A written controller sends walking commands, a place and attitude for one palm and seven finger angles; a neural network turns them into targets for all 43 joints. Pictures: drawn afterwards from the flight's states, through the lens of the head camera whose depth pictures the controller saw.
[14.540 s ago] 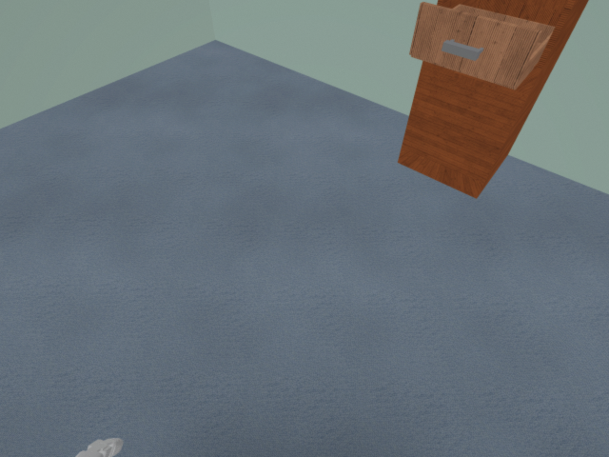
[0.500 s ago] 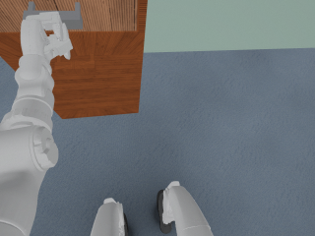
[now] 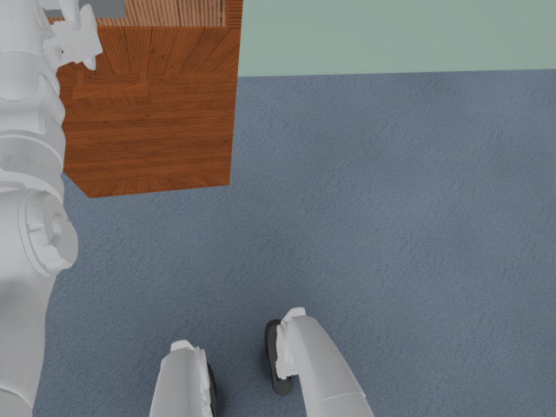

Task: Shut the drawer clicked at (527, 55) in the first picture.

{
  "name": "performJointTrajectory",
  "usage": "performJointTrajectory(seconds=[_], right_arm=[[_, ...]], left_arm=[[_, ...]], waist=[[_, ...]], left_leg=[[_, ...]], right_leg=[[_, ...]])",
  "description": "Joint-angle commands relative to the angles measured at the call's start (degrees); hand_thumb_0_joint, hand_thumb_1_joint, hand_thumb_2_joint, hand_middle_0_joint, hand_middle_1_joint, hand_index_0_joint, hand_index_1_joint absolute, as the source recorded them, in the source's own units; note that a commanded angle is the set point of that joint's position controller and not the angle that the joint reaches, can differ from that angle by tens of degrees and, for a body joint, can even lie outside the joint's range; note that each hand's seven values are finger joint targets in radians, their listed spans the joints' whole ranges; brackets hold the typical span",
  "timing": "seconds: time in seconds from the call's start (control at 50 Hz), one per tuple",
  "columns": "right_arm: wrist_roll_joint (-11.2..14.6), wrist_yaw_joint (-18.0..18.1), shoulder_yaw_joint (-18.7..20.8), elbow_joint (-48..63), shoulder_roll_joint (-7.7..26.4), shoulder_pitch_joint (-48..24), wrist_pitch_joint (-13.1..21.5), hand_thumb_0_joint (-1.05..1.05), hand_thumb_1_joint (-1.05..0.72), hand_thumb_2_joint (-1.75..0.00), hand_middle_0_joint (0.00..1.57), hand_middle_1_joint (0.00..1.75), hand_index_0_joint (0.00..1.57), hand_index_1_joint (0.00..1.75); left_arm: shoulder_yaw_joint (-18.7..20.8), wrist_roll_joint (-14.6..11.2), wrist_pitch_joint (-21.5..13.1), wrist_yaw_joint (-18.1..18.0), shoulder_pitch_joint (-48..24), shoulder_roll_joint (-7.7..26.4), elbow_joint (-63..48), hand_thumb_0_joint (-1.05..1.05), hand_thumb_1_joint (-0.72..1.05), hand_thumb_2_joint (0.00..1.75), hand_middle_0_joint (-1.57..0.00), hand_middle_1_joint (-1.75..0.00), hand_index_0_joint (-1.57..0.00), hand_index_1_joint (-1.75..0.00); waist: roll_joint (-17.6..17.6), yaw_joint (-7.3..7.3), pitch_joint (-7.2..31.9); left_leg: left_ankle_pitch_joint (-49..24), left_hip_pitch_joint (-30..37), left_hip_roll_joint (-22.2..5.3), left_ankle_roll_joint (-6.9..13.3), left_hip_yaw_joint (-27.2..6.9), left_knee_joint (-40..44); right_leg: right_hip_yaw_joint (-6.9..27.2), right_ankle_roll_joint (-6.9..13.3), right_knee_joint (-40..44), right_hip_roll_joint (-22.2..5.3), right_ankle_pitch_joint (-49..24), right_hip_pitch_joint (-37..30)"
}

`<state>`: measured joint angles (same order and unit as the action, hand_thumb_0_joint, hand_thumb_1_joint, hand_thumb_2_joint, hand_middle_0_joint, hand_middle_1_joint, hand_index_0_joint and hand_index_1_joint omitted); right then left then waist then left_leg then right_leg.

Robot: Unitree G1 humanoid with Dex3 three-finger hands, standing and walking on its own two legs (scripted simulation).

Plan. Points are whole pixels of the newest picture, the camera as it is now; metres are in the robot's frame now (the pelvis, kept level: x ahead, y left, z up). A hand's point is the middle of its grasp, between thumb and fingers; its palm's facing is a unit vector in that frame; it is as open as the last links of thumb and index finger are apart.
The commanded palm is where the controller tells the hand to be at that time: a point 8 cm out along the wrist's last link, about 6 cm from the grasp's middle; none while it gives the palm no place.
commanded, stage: pull the fist back off the drawer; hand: left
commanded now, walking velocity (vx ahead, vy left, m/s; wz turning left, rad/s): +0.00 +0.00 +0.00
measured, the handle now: out of the picture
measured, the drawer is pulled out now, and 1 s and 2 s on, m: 0.00 0.00 0.00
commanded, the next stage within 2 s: draw the hand back to the body in 0.70 s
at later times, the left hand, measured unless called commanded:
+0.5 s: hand (86, 35) +0.60 +0.14 +0.08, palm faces -0.02 -1.00 -0.04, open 3.0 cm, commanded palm +0.58 +0.16 +0.08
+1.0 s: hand (75, 49) +0.55 +0.14 +0.10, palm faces +0.00 -1.00 -0.05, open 3.2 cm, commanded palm +0.50 +0.19 +0.12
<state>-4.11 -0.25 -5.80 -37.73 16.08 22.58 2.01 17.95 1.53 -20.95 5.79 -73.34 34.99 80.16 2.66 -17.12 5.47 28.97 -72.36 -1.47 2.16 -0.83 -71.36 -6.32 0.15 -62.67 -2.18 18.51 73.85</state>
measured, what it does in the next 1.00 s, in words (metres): shifts its weight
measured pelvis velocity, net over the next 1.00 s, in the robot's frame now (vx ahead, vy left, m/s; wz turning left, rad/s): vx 0.06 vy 0.00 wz -0.03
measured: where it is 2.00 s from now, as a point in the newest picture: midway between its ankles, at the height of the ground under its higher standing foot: (244, 392)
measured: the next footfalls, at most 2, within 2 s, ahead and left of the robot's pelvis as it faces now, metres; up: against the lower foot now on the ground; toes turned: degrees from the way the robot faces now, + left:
none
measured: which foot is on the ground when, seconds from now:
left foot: down 0.00-1.00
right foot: down 0.00-1.00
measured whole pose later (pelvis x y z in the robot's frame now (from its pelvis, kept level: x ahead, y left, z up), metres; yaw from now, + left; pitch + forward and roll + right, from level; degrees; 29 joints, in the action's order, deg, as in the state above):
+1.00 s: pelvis +0.06 +0.00 +0.05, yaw -2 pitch +24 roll -2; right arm -1.0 -2.9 -1.1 -31.6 14.6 22.9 -5.6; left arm 19.5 -5.6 -21.5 6.8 -39.5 20.1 48.6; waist 2.9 -8.8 6.5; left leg 30.6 -51.3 -2.3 1.6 2.8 -58.3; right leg -1.7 -0.1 -53.8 0.6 21.0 56.3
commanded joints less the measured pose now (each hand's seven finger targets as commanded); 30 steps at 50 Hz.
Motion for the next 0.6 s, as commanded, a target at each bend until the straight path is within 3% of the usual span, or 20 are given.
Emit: performJointTrajectory(seconds=[0.0,0.06,0.12,0.16,0.2,0.24,0.32,0.36,0.4,0.46,0.52,0.58], right_arm=[[0.4,1.0,4.1,0.3,12.3,12.9,1.0,0.00,-0.90,-0.90,0.20,0.30,0.20,0.30],[0.1,0.8,4.1,0.5,12.3,13.7,1.1,0.00,-0.90,-0.90,0.20,0.30,0.20,0.30],[0.0,0.6,4.0,0.8,12.2,13.9,0.8,0.00,-0.90,-0.90,0.20,0.30,0.20,0.30],[-0.2,0.4,4.1,1.0,12.2,14.4,0.6,0.00,-0.90,-0.90,0.20,0.30,0.20,0.30],[-0.2,0.1,4.3,1.2,12.1,14.5,0.2,0.00,-0.90,-0.90,0.20,0.30,0.20,0.30],[-0.3,-0.1,4.4,1.5,12.1,14.9,-0.1,0.00,-0.90,-0.90,0.20,0.30,0.20,0.30],[-0.4,-0.8,4.8,1.8,11.9,14.7,-1.0,0.00,-0.90,-0.90,0.20,0.30,0.20,0.30],[-0.5,-1.0,4.9,2.0,11.8,14.9,-1.4,0.00,-0.90,-0.90,0.20,0.30,0.20,0.30],[-0.4,-1.1,5.0,2.2,11.6,14.6,-1.8,0.00,-0.90,-0.90,0.20,0.30,0.20,0.30],[-0.4,-1.6,5.3,2.7,11.3,14.3,-2.3,0.00,-0.90,-0.90,0.20,0.30,0.20,0.30],[-0.2,-1.8,5.8,3.2,11.0,13.9,-3.1,0.00,-0.90,-0.90,0.20,0.30,0.20,0.30],[0.0,-2.1,6.1,4.0,10.5,13.4,-3.7,0.00,-0.90,-0.90,0.20,0.30,0.20,0.30]], left_arm=[[0.8,-1.5,-3.1,-2.0,-39.2,8.9,-15.1,0.00,0.90,0.90,-1.40,-1.60,-1.40,-1.60],[0.8,-1.2,-3.1,-1.9,-40.4,9.2,-16.3,0.00,0.90,0.90,-1.40,-1.60,-1.40,-1.60],[1.8,-0.8,-2.5,-1.8,-39.2,10.5,-14.5,0.00,0.90,0.90,-1.40,-1.60,-1.40,-1.60],[1.9,-0.6,-2.8,-1.6,-40.1,10.6,-16.0,0.00,0.90,0.90,-1.40,-1.60,-1.40,-1.60],[2.1,-0.6,-2.4,-1.6,-38.6,10.1,-14.5,0.00,0.90,0.90,-1.40,-1.60,-1.40,-1.60],[2.7,-0.5,-2.5,-1.4,-38.2,10.4,-15.1,0.00,0.90,0.90,-1.40,-1.60,-1.40,-1.60],[0.9,-0.7,-1.9,-1.1,-36.4,6.8,-15.9,0.00,0.90,0.90,-1.40,-1.60,-1.40,-1.60],[1.5,-0.6,-2.1,-1.1,-35.3,7.3,-16.9,0.00,0.90,0.90,-1.40,-1.60,-1.40,-1.60],[1.5,-0.9,-1.8,-1.1,-33.2,6.4,-17.0,0.00,0.90,0.90,-1.40,-1.60,-1.40,-1.60],[0.5,-1.2,-2.6,-1.0,-30.1,4.1,-19.3,0.00,0.90,0.90,-1.40,-1.60,-1.40,-1.60],[1.9,-1.8,-3.0,-1.4,-24.8,3.8,-20.0,0.00,0.90,0.90,-1.40,-1.60,-1.40,-1.60],[1.0,-2.2,-4.3,-1.3,-20.3,1.5,-23.1,0.00,0.90,0.90,-1.40,-1.60,-1.40,-1.60]], waist=[[12.4,-6.45,28.9],[12.7,-6.27,31.1],[11.3,-5.93,29.9],[13.0,-5.57,31.5],[12.0,-5.50,30.0],[12.2,-4.88,31.3],[13.3,-4.39,31.2],[13.7,-3.62,32.5],[11.9,-3.31,31.7],[13.8,-1.82,33.2],[10.1,-0.48,32.7],[11.3,1.20,33.7]], left_leg=[[-0.9,20.9,-0.1,-0.4,-6.4,12.4],[-2.1,21.9,0.0,-0.5,-6.7,11.9],[-1.2,18.6,0.3,-0.2,-6.0,11.1],[-3.4,20.8,0.3,-0.5,-6.5,11.0],[-3.3,20.2,0.3,-0.6,-6.7,10.8],[-4.9,20.8,0.5,-0.6,-6.7,10.5],[-5.7,23.6,0.2,-1.1,-7.5,10.9],[-7.9,25.0,0.2,-1.3,-7.6,10.9],[-8.2,24.8,0.1,-1.1,-7.2,11.0],[-11.0,28.5,0.0,-1.8,-7.5,11.5],[-12.7,27.3,0.1,-1.5,-6.1,11.8],[-17.1,30.5,0.1,-1.8,-5.5,12.3]], right_leg=[[3.6,0.5,7.3,3.6,5.4,-12.9],[3.4,0.6,6.5,3.6,4.7,-12.8],[3.9,0.7,6.6,3.6,5.4,-14.2],[3.5,1.0,5.9,3.7,4.2,-13.7],[3.3,1.0,6.0,3.7,4.2,-13.2],[3.3,1.1,5.6,3.8,3.4,-14.1],[2.9,1.1,5.4,3.6,2.6,-12.4],[2.6,1.2,5.1,3.6,1.5,-13.2],[2.7,1.1,5.5,3.6,1.3,-14.0],[2.4,1.4,5.2,3.6,-0.1,-13.9],[2.7,1.2,6.2,3.8,-1.2,-18.1],[2.7,1.4,6.4,4.0,-3.9,-20.0]])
